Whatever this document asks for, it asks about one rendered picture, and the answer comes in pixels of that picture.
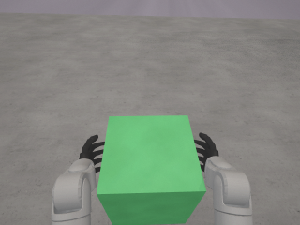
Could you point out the robot left hand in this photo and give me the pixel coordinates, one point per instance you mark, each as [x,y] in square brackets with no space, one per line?
[89,147]

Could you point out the carton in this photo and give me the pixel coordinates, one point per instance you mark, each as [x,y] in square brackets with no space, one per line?
[150,172]

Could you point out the right robot forearm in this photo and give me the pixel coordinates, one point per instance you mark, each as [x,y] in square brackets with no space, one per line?
[232,201]

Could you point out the left robot forearm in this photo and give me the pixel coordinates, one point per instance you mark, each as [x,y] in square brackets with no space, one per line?
[71,194]

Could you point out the robot right hand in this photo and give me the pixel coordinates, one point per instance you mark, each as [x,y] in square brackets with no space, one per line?
[208,151]

